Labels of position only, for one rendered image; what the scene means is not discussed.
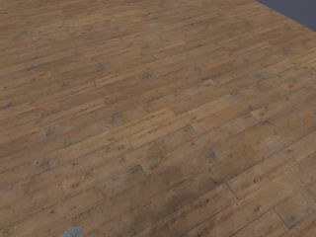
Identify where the left robot hand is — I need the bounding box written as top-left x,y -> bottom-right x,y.
59,226 -> 84,237

